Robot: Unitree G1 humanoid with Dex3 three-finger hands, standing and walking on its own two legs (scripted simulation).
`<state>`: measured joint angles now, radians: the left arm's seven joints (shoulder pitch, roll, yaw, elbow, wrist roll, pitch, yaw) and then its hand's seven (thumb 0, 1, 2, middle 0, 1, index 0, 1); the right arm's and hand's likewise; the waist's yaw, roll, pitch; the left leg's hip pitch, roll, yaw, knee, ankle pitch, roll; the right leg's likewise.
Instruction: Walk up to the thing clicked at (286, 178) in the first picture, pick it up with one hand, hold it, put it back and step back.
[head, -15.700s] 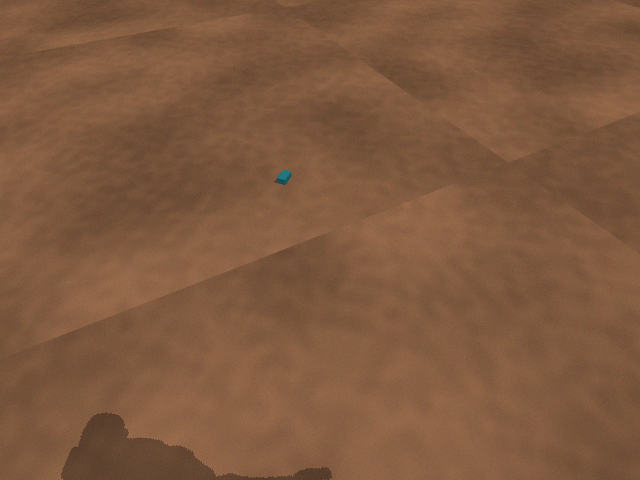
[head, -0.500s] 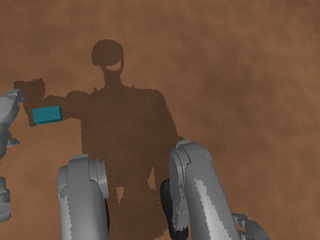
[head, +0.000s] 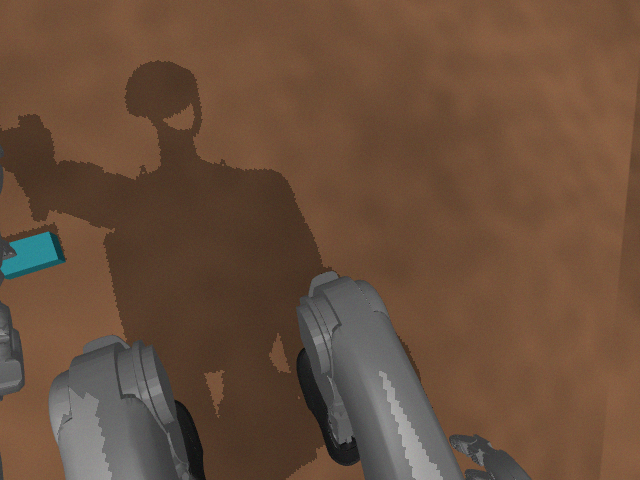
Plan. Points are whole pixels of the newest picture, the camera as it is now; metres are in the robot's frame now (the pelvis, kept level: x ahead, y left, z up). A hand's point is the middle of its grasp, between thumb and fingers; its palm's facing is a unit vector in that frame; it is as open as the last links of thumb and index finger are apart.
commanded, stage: approach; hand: left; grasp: from above
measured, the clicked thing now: (29, 255) +0.46 +0.30 -0.31
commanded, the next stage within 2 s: rest palm in 0.54 s
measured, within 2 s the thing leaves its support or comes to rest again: neither
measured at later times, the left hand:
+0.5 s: hand out of the picture +0.45 +0.33 -0.18, palm faces -0.33 -0.03 -0.94, open 13.1 cm
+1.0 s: hand out of the picture +0.44 +0.31 -0.23, palm faces -0.51 -0.14 -0.85, open 14.0 cm
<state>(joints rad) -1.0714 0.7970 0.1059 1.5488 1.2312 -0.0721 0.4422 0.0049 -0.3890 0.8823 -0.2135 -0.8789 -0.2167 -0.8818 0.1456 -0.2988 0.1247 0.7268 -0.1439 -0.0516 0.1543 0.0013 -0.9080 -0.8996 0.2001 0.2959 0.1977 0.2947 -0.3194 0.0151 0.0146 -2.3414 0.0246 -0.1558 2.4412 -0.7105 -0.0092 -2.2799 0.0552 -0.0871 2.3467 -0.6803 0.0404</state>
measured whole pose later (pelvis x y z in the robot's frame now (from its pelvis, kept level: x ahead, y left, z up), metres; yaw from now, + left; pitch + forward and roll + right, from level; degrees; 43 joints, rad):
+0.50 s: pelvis +0.00 +0.01 -0.01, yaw +0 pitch +32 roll -10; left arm -1.02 0.80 0.06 1.59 1.34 -0.19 0.59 0.00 -0.36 0.88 -0.24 -0.86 -0.24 -0.86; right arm 0.02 -0.30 0.10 0.75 -0.18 -0.07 0.14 0.00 -0.90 -0.90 0.20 0.30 0.20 0.29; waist -0.27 -0.06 -0.04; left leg -2.36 0.00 -0.16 2.48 -0.69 0.00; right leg -2.27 0.04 -0.09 2.38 -0.68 0.04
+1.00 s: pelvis -0.01 +0.00 -0.01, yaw -2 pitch +30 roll -11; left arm -0.98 0.95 0.15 1.54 1.28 -0.35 0.41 0.00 -0.49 0.95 -0.10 -1.00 -0.11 -0.99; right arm 0.15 -0.32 0.23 0.68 -0.19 -0.04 0.15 0.00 -0.90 -0.90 0.20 0.30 0.20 0.30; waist -0.32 -0.10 0.14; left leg -2.33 0.01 -0.22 2.49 -0.69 -0.02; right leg -2.24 0.06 -0.14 2.35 -0.66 0.04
